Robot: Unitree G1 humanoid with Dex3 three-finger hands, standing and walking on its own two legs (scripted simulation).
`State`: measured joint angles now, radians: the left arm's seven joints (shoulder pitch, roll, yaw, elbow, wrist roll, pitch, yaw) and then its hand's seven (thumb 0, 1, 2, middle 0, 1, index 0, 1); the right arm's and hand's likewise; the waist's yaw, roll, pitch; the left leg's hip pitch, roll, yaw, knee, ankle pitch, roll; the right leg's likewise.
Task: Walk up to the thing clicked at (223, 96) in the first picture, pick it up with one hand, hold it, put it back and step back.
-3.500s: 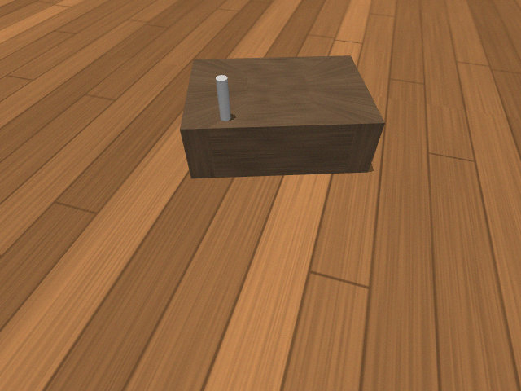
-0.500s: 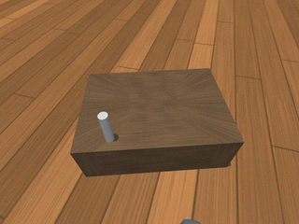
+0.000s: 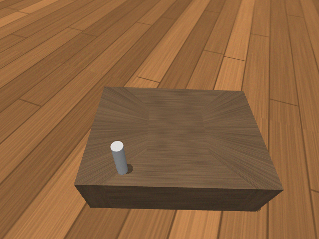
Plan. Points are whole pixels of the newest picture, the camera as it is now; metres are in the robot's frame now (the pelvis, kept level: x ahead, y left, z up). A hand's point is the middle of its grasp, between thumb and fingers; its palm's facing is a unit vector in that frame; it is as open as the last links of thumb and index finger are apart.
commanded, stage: walk up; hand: left
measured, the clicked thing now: (119, 159) +0.51 +0.19 -0.32
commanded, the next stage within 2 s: stand in 1.56 s
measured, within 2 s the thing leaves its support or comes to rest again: neither
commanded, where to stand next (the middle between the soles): +0.13 -0.01 m, yaw -1 degrees
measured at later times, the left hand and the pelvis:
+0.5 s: hand (77, 235) +0.17 +0.24 -0.13, palm faces -0.04 -0.94 -0.35, open 7.4 cm; pelvis +0.06 -0.01 +0.01, yaw -1 degrees
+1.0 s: hand (75, 237) +0.16 +0.24 -0.13, palm faces +0.01 -0.95 -0.32, open 7.4 cm; pelvis +0.08 -0.02 +0.03, yaw +0 degrees
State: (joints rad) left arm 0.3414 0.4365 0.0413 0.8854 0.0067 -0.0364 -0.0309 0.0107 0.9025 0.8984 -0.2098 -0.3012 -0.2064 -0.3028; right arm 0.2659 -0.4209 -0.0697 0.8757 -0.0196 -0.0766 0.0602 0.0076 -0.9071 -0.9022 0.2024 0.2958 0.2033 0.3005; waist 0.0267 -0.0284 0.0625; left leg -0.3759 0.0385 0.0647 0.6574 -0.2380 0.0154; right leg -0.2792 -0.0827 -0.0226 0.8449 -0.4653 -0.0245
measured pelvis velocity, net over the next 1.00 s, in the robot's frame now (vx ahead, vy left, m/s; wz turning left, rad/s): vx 0.08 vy -0.02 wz -0.01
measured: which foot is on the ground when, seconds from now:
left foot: down 0.00-1.00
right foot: up 0.00-0.26, down 0.28-1.00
